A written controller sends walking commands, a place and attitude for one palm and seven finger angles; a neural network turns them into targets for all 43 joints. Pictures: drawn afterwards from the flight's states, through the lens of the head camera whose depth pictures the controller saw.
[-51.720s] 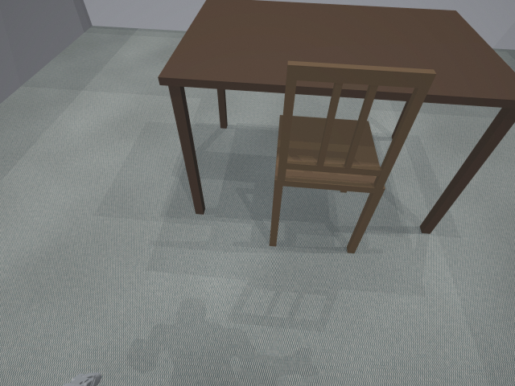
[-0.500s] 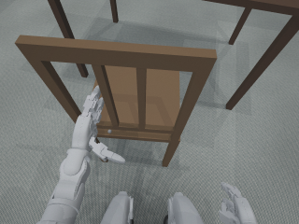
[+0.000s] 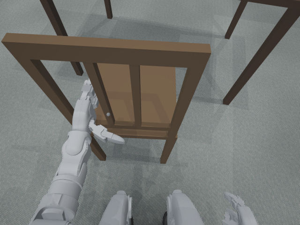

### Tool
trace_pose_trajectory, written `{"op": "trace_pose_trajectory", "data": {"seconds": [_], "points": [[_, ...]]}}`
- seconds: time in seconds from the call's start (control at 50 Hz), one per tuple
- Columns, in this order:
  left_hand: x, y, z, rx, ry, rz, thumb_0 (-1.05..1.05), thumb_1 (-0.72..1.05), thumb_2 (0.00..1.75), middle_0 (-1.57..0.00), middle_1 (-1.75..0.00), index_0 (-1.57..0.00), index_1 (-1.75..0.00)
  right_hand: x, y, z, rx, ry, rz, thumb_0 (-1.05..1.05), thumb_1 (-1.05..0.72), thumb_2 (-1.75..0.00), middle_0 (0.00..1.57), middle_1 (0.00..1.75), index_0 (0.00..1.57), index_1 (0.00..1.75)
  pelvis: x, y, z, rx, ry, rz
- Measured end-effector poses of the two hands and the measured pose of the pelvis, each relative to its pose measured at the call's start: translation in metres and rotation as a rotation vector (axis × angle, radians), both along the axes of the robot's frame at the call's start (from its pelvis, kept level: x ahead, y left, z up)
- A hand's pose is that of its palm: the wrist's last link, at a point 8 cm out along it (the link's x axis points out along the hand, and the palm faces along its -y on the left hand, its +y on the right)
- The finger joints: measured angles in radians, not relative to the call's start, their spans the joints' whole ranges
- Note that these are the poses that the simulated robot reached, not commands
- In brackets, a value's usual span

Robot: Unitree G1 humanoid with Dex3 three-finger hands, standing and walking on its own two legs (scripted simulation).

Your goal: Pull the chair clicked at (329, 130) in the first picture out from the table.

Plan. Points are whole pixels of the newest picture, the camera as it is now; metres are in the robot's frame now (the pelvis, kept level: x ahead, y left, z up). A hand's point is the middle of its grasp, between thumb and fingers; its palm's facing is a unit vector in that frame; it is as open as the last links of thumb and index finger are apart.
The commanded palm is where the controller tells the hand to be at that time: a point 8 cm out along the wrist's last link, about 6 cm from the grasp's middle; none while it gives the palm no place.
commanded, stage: push the fingers through the gap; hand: left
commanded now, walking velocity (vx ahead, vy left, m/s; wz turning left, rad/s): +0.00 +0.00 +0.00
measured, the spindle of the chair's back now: (103, 98) +0.44 +0.13 +0.03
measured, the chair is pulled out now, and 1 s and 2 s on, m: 0.40 0.40 0.44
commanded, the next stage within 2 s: hook a spindle and tug to test in 0.46 s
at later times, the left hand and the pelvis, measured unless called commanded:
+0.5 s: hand (107, 111) +0.40 +0.11 +0.03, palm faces -0.08 -1.00 -0.03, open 17.0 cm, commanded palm +0.38 +0.16 +0.03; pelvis +0.00 +0.00 +0.00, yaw +0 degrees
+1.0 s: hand (107, 112) +0.40 +0.11 +0.03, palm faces -0.09 -1.00 -0.03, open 14.4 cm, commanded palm +0.38 +0.16 +0.03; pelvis +0.00 +0.01 +0.00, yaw +0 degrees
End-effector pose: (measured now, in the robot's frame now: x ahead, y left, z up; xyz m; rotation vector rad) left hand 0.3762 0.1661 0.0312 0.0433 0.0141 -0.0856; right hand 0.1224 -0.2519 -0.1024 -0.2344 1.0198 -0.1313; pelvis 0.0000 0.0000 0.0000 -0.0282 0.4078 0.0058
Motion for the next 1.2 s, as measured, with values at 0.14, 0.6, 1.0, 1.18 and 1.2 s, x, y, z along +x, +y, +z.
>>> {"op": "trace_pose_trajectory", "data": {"seconds": [0.14,0.6,1.0,1.18,1.2], "points": [[0.007,0.002,0.001,-0.007,-0.005,0.011,-0.01,-0.50,0.30,-0.06,-0.08,-0.06,-0.08,-0.011,-0.001,-0.001,0.001,0.028,-0.014,0.01,-0.90,-0.90,0.20,0.30,0.20,0.30,-0.001,0.000,0.001,0.002,0.004,-0.005],[0.010,0.004,-0.004,-0.014,0.004,0.008,-0.01,-0.50,0.30,-0.06,-0.09,-0.06,-0.09,-0.010,0.004,0.000,-0.001,0.032,-0.012,0.01,-0.90,-0.90,0.20,0.30,0.20,0.30,-0.002,0.006,0.000,-0.003,0.006,-0.006],[0.007,0.002,-0.002,-0.017,-0.016,-0.002,-0.01,-0.43,0.33,-0.30,-0.83,-0.30,-0.83,-0.007,0.008,0.000,-0.002,0.029,-0.006,0.01,-0.90,-0.90,0.20,0.30,0.20,0.30,-0.001,0.009,0.000,-0.010,0.005,-0.001],[0.010,0.002,-0.002,-0.018,-0.003,0.022,-0.01,-0.06,0.48,-0.43,-1.25,-0.42,-1.27,-0.009,0.008,-0.001,0.007,0.045,-0.004,0.01,-0.90,-0.90,0.20,0.30,0.20,0.30,0.000,0.008,0.001,-0.008,0.008,-0.001],[0.011,0.002,-0.002,-0.020,-0.003,0.024,-0.01,-0.01,0.51,-0.43,-1.28,-0.43,-1.30,-0.009,0.008,-0.001,0.007,0.046,-0.005,0.01,-0.90,-0.90,0.20,0.30,0.20,0.30,0.000,0.008,0.001,-0.008,0.008,-0.001]]}}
